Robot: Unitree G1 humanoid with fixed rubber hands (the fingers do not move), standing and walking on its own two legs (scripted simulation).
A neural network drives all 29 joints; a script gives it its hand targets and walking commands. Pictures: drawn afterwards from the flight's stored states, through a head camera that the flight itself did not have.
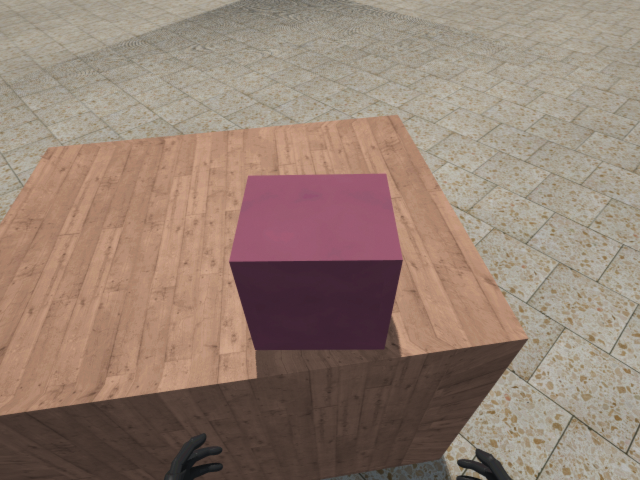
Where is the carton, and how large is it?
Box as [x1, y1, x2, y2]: [229, 174, 402, 349]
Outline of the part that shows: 385,174 248,176 229,262 255,349 384,348 402,261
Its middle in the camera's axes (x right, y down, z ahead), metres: +0.00 +0.03 +0.59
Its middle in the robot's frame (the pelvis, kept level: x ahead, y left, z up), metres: +0.44 +0.04 +0.02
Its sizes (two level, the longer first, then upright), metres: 0.207 0.171 0.217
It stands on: a pedestal, 0.70 m high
